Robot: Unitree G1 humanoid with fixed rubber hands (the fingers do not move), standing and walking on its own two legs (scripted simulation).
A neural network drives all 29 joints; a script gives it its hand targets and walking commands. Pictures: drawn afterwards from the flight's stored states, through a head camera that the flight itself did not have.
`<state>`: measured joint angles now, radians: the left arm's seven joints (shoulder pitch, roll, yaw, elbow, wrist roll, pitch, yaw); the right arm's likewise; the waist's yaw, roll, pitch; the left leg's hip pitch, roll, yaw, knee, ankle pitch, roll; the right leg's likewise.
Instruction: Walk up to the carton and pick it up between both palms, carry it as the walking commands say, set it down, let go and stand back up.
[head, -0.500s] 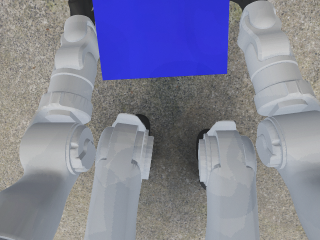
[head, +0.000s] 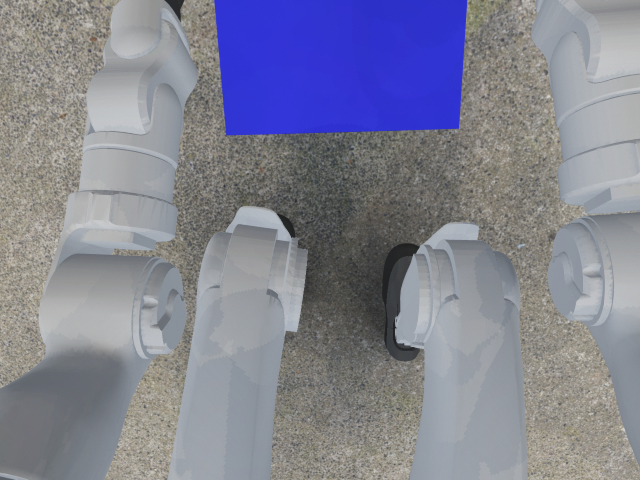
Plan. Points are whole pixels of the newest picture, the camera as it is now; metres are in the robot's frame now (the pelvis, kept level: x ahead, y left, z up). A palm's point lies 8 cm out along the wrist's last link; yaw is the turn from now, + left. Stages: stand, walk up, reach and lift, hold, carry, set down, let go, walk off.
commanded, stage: set down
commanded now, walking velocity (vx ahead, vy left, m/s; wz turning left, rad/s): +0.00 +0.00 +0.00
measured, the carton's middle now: (336, 0) +0.55 +0.04 -0.26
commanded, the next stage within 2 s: let go in 1.00 s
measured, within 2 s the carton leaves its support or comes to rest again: neither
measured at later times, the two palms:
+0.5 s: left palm out of the picture +0.51 +0.20 -0.01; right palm out of the picture +0.57 -0.15 -0.01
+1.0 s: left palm out of the picture +0.51 +0.21 +0.12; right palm out of the picture +0.57 -0.15 +0.12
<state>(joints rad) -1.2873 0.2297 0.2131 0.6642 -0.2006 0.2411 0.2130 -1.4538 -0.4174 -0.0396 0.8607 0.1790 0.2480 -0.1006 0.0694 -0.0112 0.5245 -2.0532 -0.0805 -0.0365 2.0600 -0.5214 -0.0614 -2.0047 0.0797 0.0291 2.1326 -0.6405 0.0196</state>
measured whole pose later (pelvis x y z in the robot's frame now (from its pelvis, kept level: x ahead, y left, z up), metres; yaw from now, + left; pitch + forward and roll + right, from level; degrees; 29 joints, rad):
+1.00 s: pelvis +0.01 +0.00 +0.24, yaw -1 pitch +26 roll +0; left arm -1.16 0.20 0.28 0.52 -0.09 0.34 0.18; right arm -1.35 -0.39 -0.16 0.82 0.06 0.33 -0.01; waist 0.08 -0.01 0.49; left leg -1.31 -0.05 -0.07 1.15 -0.29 -0.04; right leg -1.28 0.08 0.06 1.20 -0.37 0.01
